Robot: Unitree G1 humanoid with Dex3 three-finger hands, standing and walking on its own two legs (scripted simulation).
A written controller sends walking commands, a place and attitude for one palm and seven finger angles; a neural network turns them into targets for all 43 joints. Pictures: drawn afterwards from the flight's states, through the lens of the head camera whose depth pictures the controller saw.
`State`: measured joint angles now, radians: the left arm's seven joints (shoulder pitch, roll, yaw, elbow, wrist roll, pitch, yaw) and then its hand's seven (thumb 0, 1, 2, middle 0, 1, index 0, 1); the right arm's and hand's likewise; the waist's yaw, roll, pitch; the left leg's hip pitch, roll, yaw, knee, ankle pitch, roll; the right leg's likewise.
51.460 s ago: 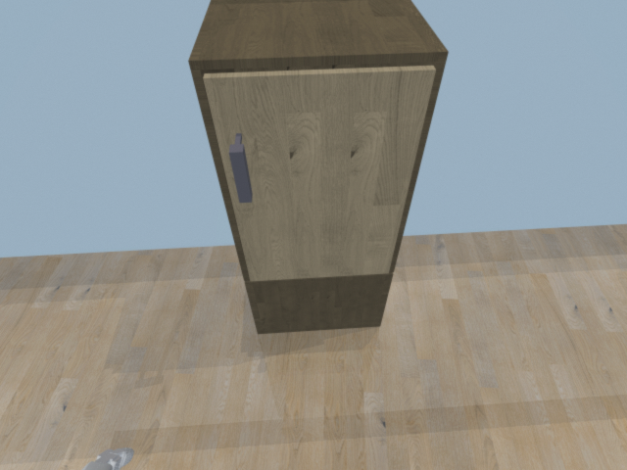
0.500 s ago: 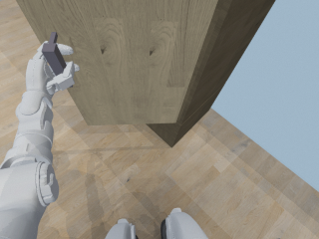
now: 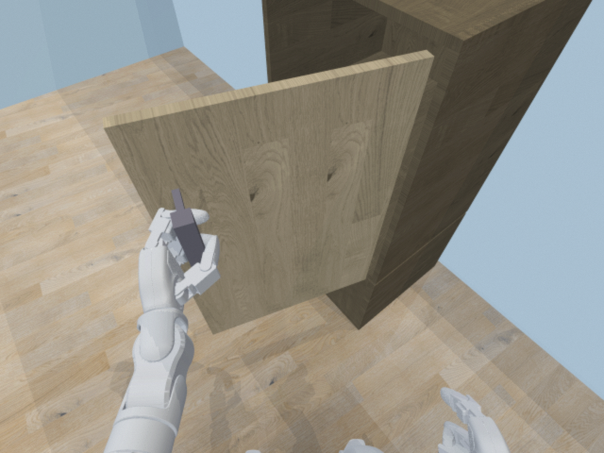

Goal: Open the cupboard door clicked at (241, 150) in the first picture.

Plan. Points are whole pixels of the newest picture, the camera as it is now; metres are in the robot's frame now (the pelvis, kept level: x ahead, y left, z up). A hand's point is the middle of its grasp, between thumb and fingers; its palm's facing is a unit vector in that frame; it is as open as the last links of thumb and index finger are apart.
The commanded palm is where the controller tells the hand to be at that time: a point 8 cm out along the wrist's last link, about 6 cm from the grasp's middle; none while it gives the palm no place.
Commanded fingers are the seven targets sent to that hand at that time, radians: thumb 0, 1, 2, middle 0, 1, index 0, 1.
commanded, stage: pull the door open along its arc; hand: left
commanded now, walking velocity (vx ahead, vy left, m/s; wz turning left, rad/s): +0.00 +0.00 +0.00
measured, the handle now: (190, 233) +0.39 +0.17 +0.06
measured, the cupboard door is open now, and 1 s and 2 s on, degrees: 73 94 94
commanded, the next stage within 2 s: open thumb and fingers to let go in 0.42 s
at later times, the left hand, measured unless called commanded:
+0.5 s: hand (274, 336) +0.25 +0.04 +0.06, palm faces +0.36 -0.93 +0.00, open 6.2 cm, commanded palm +0.21 +0.09 +0.06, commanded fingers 0.00 0.90 0.90 -0.40 -1.35 -0.40 -1.35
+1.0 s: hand (272, 333) +0.25 +0.05 +0.06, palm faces +0.36 -0.93 -0.01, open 11.7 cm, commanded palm +0.21 +0.10 +0.06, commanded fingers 0.00 -0.50 0.30 -0.28 -1.05 -0.28 -1.05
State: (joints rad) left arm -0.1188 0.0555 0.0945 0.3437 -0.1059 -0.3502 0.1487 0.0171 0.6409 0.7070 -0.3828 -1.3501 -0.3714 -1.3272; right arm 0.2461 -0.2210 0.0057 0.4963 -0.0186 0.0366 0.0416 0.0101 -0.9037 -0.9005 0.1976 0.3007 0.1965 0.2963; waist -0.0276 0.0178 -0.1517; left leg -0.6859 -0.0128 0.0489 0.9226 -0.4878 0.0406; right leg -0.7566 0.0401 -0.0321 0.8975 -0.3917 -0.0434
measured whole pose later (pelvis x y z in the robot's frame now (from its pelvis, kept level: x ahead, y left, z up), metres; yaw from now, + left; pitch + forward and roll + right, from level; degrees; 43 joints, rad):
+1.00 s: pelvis -0.02 -0.04 +0.00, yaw +4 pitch +9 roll +1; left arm 0.16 -0.07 -0.23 0.11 0.05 -0.27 0.48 0.01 -0.17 0.44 -0.33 -1.23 -0.36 -1.23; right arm 0.19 -0.19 0.01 0.56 -0.06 -0.03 0.00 0.01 -0.90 -0.90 0.20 0.30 0.20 0.30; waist 0.00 0.04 -0.13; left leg -0.63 -0.02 -0.03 0.93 -0.46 -0.02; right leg -0.69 0.03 -0.11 0.92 -0.40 -0.10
